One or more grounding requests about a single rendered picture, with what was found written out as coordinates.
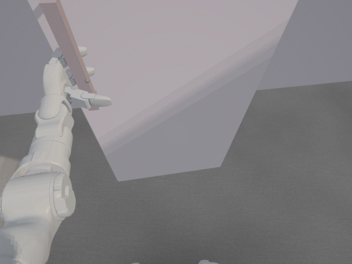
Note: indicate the left robot upper arm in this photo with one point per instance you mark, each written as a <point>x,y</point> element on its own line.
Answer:
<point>33,208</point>

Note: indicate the handle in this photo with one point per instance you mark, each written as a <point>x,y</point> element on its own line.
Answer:
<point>60,27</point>

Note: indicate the left robot forearm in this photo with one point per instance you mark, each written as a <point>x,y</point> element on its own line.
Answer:
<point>52,143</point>

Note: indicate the left robot hand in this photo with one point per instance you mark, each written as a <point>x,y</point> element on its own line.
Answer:
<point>57,81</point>

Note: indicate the fridge door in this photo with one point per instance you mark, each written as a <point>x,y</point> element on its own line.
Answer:
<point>180,73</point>

